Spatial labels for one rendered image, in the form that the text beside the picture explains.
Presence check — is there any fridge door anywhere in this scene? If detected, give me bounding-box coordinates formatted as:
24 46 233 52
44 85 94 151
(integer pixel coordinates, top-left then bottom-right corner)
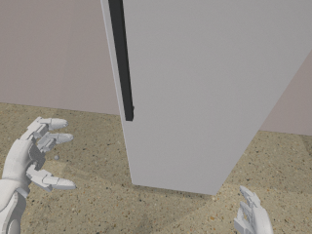
101 0 312 196

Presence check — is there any robot right hand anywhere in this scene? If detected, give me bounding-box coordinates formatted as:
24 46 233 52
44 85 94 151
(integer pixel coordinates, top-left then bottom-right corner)
234 185 274 234

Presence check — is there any left robot forearm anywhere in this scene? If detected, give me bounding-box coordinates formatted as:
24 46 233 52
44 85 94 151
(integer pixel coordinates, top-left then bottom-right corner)
0 178 30 234

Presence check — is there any handle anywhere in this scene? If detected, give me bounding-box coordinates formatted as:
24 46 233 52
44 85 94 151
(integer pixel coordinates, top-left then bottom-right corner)
108 0 135 122

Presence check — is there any robot left hand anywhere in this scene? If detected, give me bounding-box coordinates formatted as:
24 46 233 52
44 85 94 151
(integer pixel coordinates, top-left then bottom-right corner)
2 116 76 192

